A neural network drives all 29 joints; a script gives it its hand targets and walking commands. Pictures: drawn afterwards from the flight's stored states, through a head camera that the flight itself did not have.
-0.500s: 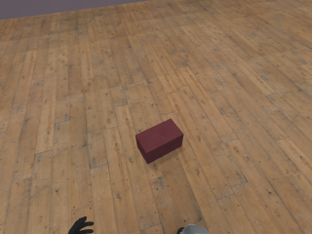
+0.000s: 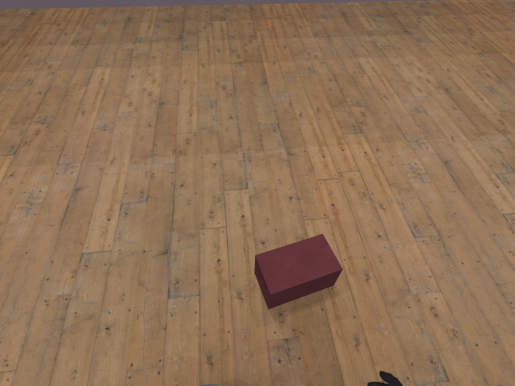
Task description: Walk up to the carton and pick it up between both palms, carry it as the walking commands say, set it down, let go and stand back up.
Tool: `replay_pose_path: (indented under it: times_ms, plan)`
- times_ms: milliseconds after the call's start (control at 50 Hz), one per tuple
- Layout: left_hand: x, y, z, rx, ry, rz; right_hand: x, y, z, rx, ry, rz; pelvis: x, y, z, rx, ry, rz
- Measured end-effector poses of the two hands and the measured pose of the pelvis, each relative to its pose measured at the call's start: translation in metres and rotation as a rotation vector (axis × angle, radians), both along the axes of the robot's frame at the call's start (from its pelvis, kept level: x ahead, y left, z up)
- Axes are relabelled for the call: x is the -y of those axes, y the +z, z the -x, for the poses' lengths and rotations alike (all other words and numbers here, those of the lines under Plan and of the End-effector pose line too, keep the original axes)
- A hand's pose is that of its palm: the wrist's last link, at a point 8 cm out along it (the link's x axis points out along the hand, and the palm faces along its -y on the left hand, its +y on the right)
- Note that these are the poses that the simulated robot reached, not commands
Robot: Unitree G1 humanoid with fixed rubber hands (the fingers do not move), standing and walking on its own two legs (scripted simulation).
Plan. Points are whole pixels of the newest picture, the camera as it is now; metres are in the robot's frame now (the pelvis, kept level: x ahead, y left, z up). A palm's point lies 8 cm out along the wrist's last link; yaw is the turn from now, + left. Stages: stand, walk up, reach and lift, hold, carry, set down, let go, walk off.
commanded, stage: walk up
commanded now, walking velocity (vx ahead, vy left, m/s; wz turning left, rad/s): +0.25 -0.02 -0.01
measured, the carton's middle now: (295, 271) +0.61 -0.12 -0.69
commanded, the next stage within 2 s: none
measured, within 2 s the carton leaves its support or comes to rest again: neither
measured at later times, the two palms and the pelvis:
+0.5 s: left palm (139, 374) +0.15 +0.22 -0.14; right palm out of the picture +0.06 -0.22 -0.14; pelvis +0.09 +0.00 +0.00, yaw -2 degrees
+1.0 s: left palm out of the picture +0.08 +0.18 -0.14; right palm out of the picture +0.08 -0.24 -0.13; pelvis +0.11 -0.03 +0.01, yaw +0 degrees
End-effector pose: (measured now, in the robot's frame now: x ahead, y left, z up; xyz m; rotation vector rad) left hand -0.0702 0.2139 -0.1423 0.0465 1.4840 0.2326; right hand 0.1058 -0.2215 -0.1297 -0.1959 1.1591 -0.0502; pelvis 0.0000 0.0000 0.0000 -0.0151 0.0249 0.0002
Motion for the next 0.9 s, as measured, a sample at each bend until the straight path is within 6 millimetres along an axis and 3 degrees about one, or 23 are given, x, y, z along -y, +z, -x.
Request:
replay_pose_path:
  times_ms: [100,240,320,440,520,620,780,900]
  plan:
    - [-0.024,-0.008,-0.061,0.019,-0.076,0.033,-0.012,0.014,0.000,-0.003,-0.064,0.045,-0.018,0.006,-0.029,0.017,-0.002,0.011]
    - [-0.044,-0.003,-0.152,0.125,-0.129,0.029,-0.008,0.032,0.042,-0.131,-0.174,0.107,-0.023,0.018,-0.062,0.035,0.000,0.037]
    - [-0.038,-0.003,-0.182,0.144,-0.152,0.031,-0.006,0.031,0.062,-0.213,-0.206,0.104,-0.020,0.019,-0.074,0.052,-0.027,0.024]
    - [-0.018,0.001,-0.214,0.174,-0.185,-0.013,-0.004,0.002,0.058,-0.251,-0.219,0.035,-0.005,0.008,-0.087,0.063,-0.038,-0.032]
    - [-0.005,0.010,-0.225,0.189,-0.199,-0.058,0.003,-0.015,0.043,-0.236,-0.215,-0.014,0.005,0.005,-0.094,0.069,-0.026,-0.024]
    - [0.008,0.018,-0.225,0.205,-0.158,-0.064,0.004,-0.018,0.026,-0.243,-0.159,-0.045,0.016,0.008,-0.098,0.049,-0.015,-0.022]
    - [0.019,0.010,-0.194,0.130,-0.101,-0.037,0.026,-0.007,0.015,-0.242,-0.146,0.003,0.028,0.011,-0.103,0.039,-0.005,-0.013]
    - [0.026,0.006,-0.167,0.059,-0.076,-0.010,0.031,-0.003,0.019,-0.275,-0.150,0.027,0.030,0.012,-0.107,0.039,-0.004,-0.009]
